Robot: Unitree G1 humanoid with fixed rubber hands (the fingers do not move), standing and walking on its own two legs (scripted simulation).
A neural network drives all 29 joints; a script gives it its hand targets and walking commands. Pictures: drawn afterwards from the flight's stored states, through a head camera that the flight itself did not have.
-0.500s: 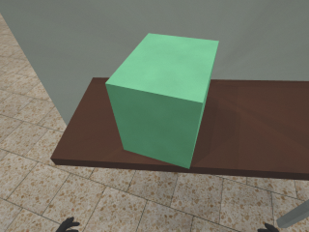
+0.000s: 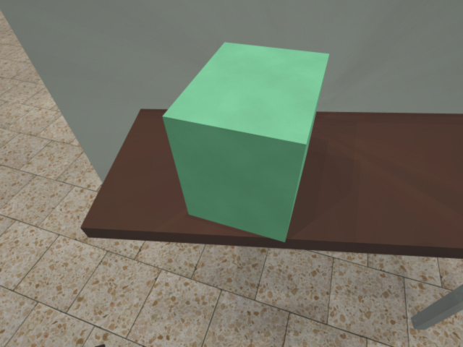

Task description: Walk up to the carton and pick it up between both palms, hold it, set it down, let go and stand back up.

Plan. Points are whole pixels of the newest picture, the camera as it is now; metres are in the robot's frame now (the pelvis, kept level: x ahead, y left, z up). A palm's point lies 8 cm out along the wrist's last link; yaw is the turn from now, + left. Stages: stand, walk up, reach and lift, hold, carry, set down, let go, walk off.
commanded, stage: stand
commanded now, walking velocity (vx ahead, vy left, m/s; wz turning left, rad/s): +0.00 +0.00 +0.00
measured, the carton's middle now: (254, 139) +0.50 +0.00 +0.07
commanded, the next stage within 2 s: none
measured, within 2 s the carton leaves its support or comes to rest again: neither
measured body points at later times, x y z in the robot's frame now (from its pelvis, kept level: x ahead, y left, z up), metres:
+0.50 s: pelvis -0.01 -0.01 +0.00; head -0.02 -0.02 +0.45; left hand +0.05 +0.29 -0.13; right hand +0.06 -0.30 -0.13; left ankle +0.00 +0.11 -0.75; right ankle +0.01 -0.13 -0.75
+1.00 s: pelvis -0.01 -0.02 +0.00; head -0.01 -0.03 +0.45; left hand +0.06 +0.27 -0.13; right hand +0.05 -0.32 -0.14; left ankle +0.00 +0.11 -0.75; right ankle +0.01 -0.13 -0.75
